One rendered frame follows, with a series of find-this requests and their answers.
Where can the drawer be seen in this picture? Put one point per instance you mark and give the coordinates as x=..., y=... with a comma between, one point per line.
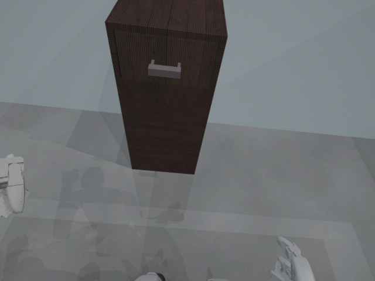
x=137, y=50

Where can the cabinet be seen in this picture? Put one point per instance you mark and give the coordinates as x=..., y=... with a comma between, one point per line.
x=165, y=123

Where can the robot left hand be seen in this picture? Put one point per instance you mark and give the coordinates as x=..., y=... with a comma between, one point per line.
x=13, y=193

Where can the handle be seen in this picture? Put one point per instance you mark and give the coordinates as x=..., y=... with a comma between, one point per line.
x=164, y=71

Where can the robot right hand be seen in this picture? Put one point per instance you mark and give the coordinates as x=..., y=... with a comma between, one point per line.
x=298, y=270

